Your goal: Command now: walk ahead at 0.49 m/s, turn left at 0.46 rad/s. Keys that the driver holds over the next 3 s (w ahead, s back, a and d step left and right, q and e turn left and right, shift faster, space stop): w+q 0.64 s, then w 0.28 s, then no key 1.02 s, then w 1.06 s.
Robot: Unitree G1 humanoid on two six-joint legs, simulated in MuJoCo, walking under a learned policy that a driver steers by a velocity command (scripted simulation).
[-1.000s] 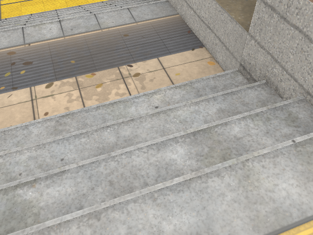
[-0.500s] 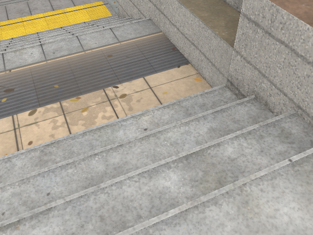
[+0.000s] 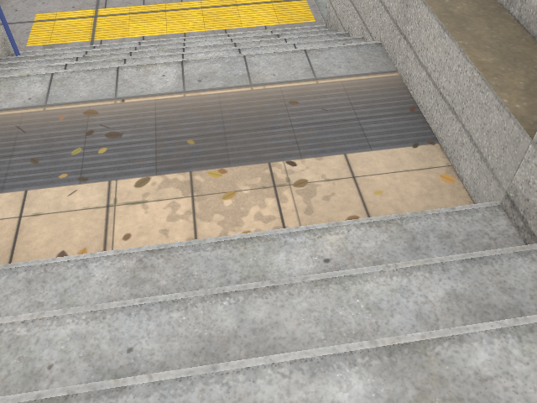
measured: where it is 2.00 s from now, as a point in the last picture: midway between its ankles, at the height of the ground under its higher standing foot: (255, 394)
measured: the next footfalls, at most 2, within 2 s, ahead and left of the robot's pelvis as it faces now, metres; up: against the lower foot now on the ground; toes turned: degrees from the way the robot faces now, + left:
left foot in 0.18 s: +0.23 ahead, +0.15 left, +0.00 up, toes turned +8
right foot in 0.72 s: +0.55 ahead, +0.00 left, -0.17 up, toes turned +21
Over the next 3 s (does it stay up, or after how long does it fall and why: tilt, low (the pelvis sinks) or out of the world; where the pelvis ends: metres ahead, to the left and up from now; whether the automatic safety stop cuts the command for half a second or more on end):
stays up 0.96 0.31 -0.37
